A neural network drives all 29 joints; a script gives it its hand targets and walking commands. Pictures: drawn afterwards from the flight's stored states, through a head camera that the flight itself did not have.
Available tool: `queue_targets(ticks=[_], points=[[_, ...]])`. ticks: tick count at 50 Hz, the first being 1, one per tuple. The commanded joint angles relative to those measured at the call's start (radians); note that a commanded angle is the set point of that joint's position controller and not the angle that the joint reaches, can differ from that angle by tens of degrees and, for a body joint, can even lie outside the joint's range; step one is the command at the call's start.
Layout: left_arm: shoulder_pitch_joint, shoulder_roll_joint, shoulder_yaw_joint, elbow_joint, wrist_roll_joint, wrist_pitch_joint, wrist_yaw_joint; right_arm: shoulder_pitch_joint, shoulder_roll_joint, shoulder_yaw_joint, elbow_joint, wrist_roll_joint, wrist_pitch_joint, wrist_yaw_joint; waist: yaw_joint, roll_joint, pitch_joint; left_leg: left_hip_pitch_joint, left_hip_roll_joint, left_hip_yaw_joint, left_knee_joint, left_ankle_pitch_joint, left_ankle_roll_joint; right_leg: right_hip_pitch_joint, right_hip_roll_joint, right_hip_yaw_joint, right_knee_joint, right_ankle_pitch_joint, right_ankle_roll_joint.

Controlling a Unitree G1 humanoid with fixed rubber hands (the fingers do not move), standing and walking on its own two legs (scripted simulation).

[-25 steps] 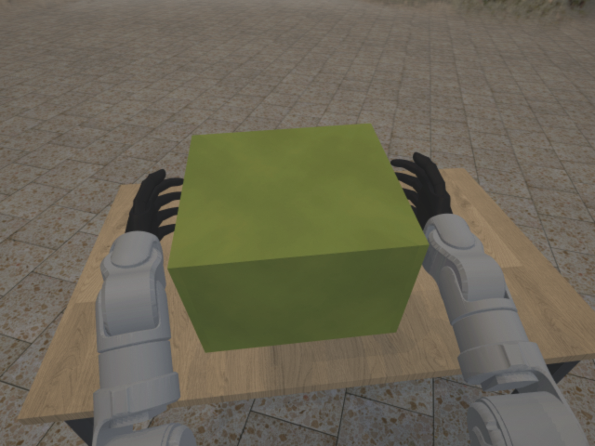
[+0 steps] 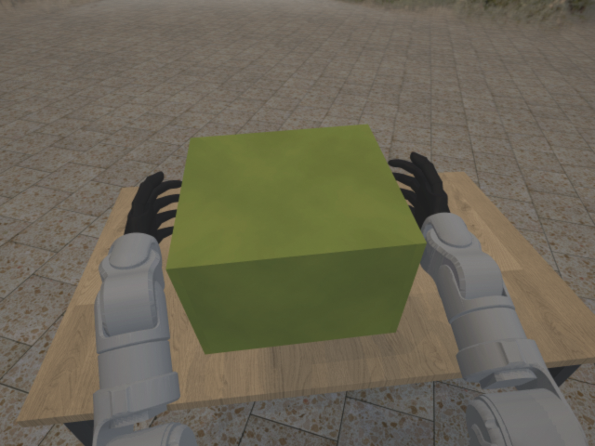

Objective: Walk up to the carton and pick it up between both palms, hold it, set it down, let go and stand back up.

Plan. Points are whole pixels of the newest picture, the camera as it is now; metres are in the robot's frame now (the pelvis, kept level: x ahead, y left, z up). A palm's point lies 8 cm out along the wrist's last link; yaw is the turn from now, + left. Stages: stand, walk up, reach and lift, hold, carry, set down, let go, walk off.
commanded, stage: hold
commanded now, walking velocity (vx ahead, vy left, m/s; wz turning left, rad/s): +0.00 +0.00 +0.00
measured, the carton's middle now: (290, 233) +0.40 +0.01 +0.13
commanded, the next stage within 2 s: set down in 0.06 s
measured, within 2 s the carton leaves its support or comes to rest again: neither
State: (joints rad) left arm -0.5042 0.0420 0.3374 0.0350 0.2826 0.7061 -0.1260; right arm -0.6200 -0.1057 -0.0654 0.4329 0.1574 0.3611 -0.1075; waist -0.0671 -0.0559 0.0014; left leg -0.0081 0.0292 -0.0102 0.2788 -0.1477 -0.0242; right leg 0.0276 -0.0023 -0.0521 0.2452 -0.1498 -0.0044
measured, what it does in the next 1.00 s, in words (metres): stands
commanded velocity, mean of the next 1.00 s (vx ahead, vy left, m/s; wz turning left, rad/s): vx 0.00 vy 0.00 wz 0.00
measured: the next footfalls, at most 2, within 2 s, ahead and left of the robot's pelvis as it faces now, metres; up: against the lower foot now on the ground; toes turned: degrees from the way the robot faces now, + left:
none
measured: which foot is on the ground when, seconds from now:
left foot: down 0.00-1.00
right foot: down 0.00-1.00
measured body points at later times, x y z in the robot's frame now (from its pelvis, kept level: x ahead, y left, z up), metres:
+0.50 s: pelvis +0.01 +0.01 +0.00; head -0.03 +0.03 +0.45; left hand +0.38 +0.21 +0.18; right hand +0.38 -0.16 +0.18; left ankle +0.01 +0.13 -0.75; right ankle +0.00 -0.11 -0.75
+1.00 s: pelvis +0.02 +0.01 +0.00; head +0.00 +0.04 +0.45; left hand +0.40 +0.20 +0.14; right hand +0.39 -0.17 +0.15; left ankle +0.01 +0.13 -0.75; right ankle +0.00 -0.11 -0.75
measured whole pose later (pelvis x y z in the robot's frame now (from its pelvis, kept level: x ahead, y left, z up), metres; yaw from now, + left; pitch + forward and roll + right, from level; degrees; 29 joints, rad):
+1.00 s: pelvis +0.02 +0.01 +0.00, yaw +1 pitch -6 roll +0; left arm -0.50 0.07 0.31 0.27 0.26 0.37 -0.14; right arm -0.49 -0.03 -0.13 0.50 0.02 0.02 -0.12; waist -0.06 -0.07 0.05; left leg 0.01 0.02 0.00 0.30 -0.19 -0.01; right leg 0.06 -0.02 -0.07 0.25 -0.19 0.01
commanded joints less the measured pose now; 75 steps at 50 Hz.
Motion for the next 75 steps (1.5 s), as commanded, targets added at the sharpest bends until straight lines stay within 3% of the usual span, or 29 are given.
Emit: queue_targets(ticks=[1, 3, 4, 7, 9, 13, 16, 18, 22, 25, 29, 31, 34, 38, 43, 48, 52, 55, 58, 62, 72, 75], points=[[-0.539, -0.353, -0.382, -0.125, -0.151, -0.051, -0.131, -0.556, 0.428, 0.33, -0.25, 0.097, -0.042, 0.136, 0.005, 0.055, -0.295, 0.049, -0.079, 0.07, -0.005, 0.245, -0.008, 0.077, 0.052, -0.027, -0.009, 0.19, 0.02], [-0.52, -0.36, -0.414, -0.164, -0.167, -0.053, -0.124, -0.542, 0.427, 0.334, -0.286, 0.102, -0.048, 0.129, -0.011, 0.071, -0.32, 0.076, -0.077, 0.061, 0.015, 0.304, -0.017, 0.082, 0.055, -0.031, -0.002, 0.247, 0.017], [-0.544, -0.343, -0.414, -0.115, -0.167, -0.055, -0.127, -0.591, 0.429, 0.35, -0.286, 0.091, -0.05, 0.12, -0.004, 0.076, -0.306, 0.059, -0.087, 0.054, 0.013, 0.263, -0.008, 0.068, 0.05, -0.027, -0.006, 0.243, 0.03], [-0.577, -0.353, -0.406, -0.076, -0.159, -0.08, -0.144, -0.57, 0.458, 0.325, -0.223, 0.056, -0.052, 0.109, -0.025, 0.056, -0.257, 0.048, -0.085, 0.056, -0.008, 0.201, 0.001, 0.063, 0.046, -0.03, -0.01, 0.22, 0.04], [-0.589, -0.364, -0.409, -0.097, -0.161, -0.108, -0.152, -0.579, 0.461, 0.322, -0.24, 0.049, -0.085, 0.11, -0.02, 0.071, -0.311, 0.058, -0.085, 0.057, -0.003, 0.219, -0.003, 0.088, 0.044, -0.032, -0.001, 0.237, 0.037], [-0.59, -0.367, -0.376, -0.017, -0.122, -0.177, -0.153, -0.582, 0.442, 0.243, -0.19, -0.038, -0.182, 0.129, -0.01, 0.097, -0.251, 0.044, -0.074, 0.071, -0.022, 0.139, -0.01, 0.045, 0.041, -0.061, -0.015, 0.092, 0.024], [-0.526, -0.358, -0.33, 0.073, -0.08, -0.225, -0.163, -0.546, 0.431, 0.202, -0.156, -0.096, -0.26, 0.136, 0.006, 0.08, -0.198, 0.049, -0.065, 0.079, -0.034, 0.114, 0.007, 0.052, 0.032, -0.073, -0.023, 0.055, 0.022], [-0.539, -0.339, -0.28, 0.125, -0.049, -0.253, -0.171, -0.523, 0.429, 0.165, -0.093, -0.138, -0.285, 0.139, 0.005, 0.061, -0.138, 0.012, -0.066, 0.089, -0.063, 0.023, 0.018, 0.046, 0.021, -0.074, -0.033, -0.026, 0.031], [-0.541, -0.353, -0.279, 0.186, -0.043, -0.294, -0.173, -0.512, 0.425, 0.137, -0.078, -0.185, -0.35, 0.141, 0.01, 0.043, -0.105, -0.004, -0.055, 0.093, -0.072, -0.022, 0.028, 0.031, 0.02, -0.089, -0.038, -0.08, 0.027], [-0.527, -0.371, -0.335, 0.173, -0.069, -0.328, -0.157, -0.517, 0.427, 0.155, -0.119, -0.186, -0.402, 0.132, 0.004, 0.048, -0.186, 0.057, -0.051, 0.092, -0.033, 0.106, 0.007, 0.031, 0.028, -0.097, -0.027, 0.014, 0.026], [-0.5, -0.411, -0.479, 0.044, -0.139, -0.375, -0.109, -0.517, 0.407, 0.274, -0.213, -0.112, -0.452, 0.115, -0.011, 0.084, -0.382, 0.212, -0.052, 0.069, 0.083, 0.496, -0.05, 0.072, 0.059, -0.107, 0.018, 0.296, 0.021], [-0.478, -0.395, -0.491, 0.017, -0.139, -0.379, -0.098, -0.461, 0.413, 0.312, -0.203, -0.091, -0.443, 0.108, -0.017, 0.084, -0.372, 0.198, -0.063, 0.068, 0.093, 0.532, -0.051, 0.112, 0.054, -0.094, 0.027, 0.371, 0.029], [-0.477, -0.361, -0.454, 0.013, -0.126, -0.381, -0.108, -0.396, 0.429, 0.31, -0.159, -0.1, -0.418, 0.101, -0.027, 0.059, -0.334, 0.104, -0.073, 0.07, 0.048, 0.406, -0.03, 0.15, 0.03, -0.071, 0.031, 0.389, 0.05], [-0.447, -0.359, -0.443, 0.015, -0.113, -0.368, -0.117, -0.411, 0.45, 0.337, -0.212, -0.092, -0.412, 0.092, -0.004, 0.058, -0.331, 0.047, -0.076, 0.068, 0.037, 0.386, -0.024, 0.212, 0.025, -0.064, 0.05, 0.47, 0.056], [-0.448, -0.348, -0.419, 0.065, -0.099, -0.374, -0.116, -0.394, 0.449, 0.314, -0.186, -0.099, -0.404, 0.094, 0.008, 0.082, -0.283, 0.034, -0.073, 0.074, 0.026, 0.34, -0.024, 0.18, 0.022, -0.058, 0.046, 0.426, 0.051], [-0.468, -0.345, -0.376, 0.129, -0.094, -0.386, -0.136, -0.385, 0.447, 0.259, -0.13, -0.135, -0.397, 0.099, -0.001, 0.049, -0.233, 0.03, -0.066, 0.078, -0.003, 0.265, -0.012, 0.146, 0.019, -0.063, 0.028, 0.36, 0.057], [-0.527, -0.372, -0.39, 0.197, -0.102, -0.421, -0.127, -0.418, 0.44, 0.196, -0.083, -0.174, -0.429, 0.108, -0.01, 0.07, -0.264, 0.076, -0.054, 0.078, 0.01, 0.278, -0.032, 0.088, 0.031, -0.077, 0.008, 0.253, 0.039], [-0.529, -0.379, -0.388, 0.21, -0.102, -0.445, -0.118, -0.42, 0.449, 0.2, -0.068, -0.18, -0.451, 0.111, 0.0, 0.063, -0.3, 0.111, -0.051, 0.083, 0.024, 0.338, -0.032, 0.092, 0.035, -0.078, 0.01, 0.299, 0.043], [-0.567, -0.387, -0.381, 0.281, -0.101, -0.47, -0.115, -0.437, 0.454, 0.162, -0.018, -0.204, -0.466, 0.111, -0.017, 0.056, -0.269, 0.097, -0.049, 0.086, 0.018, 0.306, -0.032, 0.077, 0.03, -0.078, 0.004, 0.259, 0.043], [-0.621, -0.382, -0.333, 0.372, -0.083, -0.512, -0.108, -0.478, 0.476, 0.119, 0.03, -0.25, -0.489, 0.126, 0.015, 0.05, -0.279, 0.059, -0.05, 0.098, -0.01, 0.218, -0.018, 0.071, 0.023, -0.078, -0.008, 0.186, 0.045], [-0.678, -0.395, -0.281, 0.548, -0.052, -0.606, -0.094, -0.503, 0.52, 0.06, 0.17, -0.293, -0.538, 0.129, 0.03, 0.077, -0.29, 0.055, -0.055, 0.116, 0.002, 0.268, -0.024, 0.091, 0.017, -0.068, 0.003, 0.261, 0.047], [-0.692, -0.393, -0.289, 0.538, -0.06, -0.636, -0.09, -0.496, 0.542, 0.076, 0.182, -0.284, -0.547, 0.128, 0.03, 0.075, -0.348, 0.069, -0.053, 0.114, 0.018, 0.335, -0.028, 0.117, 0.023, -0.066, 0.02, 0.341, 0.051]])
